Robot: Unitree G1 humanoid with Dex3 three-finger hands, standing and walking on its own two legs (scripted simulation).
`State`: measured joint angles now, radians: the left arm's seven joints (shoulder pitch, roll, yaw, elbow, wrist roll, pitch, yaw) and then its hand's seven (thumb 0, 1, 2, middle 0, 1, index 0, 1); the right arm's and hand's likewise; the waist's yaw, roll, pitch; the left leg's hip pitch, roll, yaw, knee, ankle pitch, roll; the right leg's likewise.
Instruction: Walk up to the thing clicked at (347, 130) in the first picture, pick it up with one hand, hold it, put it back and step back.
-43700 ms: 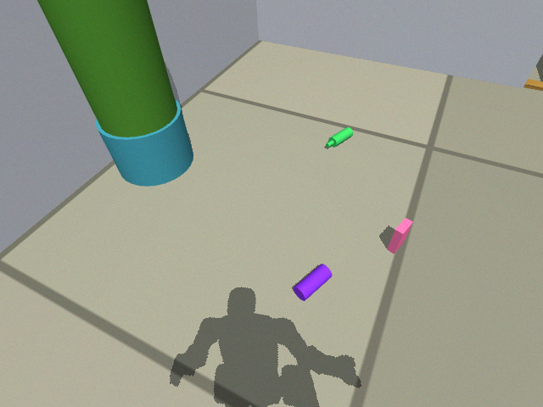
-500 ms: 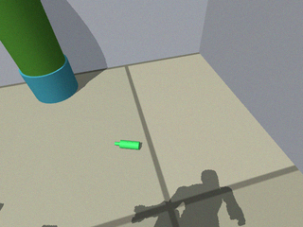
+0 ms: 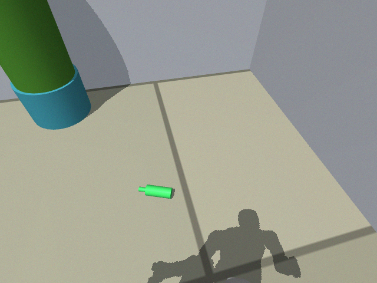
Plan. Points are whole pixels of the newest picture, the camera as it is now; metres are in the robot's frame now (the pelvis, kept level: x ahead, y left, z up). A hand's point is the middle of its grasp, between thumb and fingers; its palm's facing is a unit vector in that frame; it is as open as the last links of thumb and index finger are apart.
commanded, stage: walk up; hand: left
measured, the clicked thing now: (155, 191) +0.72 +0.22 -0.74
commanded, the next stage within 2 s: stand in 1.98 s
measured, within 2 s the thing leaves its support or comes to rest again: neither
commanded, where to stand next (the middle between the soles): +0.34 -0.03 m, yaw -2 degrees
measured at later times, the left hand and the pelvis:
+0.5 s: hand (108, 250) +0.23 +0.23 -0.14, palm faces -0.02 -0.93 -0.36, open 7.4 cm; pelvis +0.17 -0.04 -0.01, yaw +0 degrees
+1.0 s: hand (122, 219) +0.32 +0.21 -0.15, palm faces -0.03 -0.93 -0.37, open 7.4 cm; pelvis +0.24 -0.05 -0.01, yaw -1 degrees
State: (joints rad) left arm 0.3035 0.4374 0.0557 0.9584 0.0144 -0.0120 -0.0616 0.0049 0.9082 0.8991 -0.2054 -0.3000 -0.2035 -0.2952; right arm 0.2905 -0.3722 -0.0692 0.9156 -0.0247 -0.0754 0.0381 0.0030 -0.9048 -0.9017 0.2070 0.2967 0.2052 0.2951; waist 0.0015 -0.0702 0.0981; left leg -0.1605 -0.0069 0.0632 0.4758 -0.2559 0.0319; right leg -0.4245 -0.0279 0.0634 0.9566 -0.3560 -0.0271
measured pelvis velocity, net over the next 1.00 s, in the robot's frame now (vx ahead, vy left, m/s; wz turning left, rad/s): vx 0.24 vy -0.05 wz -0.01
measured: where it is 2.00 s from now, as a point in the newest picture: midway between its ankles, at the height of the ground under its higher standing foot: outside the picture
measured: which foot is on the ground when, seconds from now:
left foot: down 0.00-0.22, up 0.24-0.54, down 0.56-1.00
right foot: up 0.00-0.18, down 0.20-1.00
